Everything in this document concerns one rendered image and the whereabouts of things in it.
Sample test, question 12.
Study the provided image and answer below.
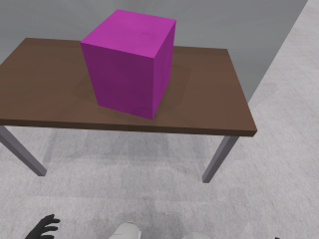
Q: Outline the left robot hand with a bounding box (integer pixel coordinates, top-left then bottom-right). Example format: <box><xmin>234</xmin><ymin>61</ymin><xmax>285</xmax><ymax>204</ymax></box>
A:
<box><xmin>25</xmin><ymin>214</ymin><xmax>61</xmax><ymax>239</ymax></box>

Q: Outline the carton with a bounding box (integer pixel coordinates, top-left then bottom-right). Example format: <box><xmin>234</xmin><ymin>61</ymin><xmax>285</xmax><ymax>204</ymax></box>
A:
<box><xmin>80</xmin><ymin>9</ymin><xmax>176</xmax><ymax>120</ymax></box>

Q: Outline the table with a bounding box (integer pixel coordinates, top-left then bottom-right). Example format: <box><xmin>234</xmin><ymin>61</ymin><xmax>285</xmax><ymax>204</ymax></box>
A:
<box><xmin>0</xmin><ymin>38</ymin><xmax>258</xmax><ymax>183</ymax></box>

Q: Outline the left robot thigh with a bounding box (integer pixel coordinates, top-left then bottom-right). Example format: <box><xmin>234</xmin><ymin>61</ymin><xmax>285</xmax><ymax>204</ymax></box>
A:
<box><xmin>109</xmin><ymin>223</ymin><xmax>142</xmax><ymax>239</ymax></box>

